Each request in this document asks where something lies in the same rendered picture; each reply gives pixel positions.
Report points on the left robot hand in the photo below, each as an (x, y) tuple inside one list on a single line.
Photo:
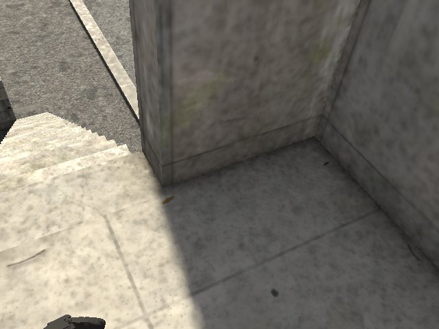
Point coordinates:
[(68, 322)]

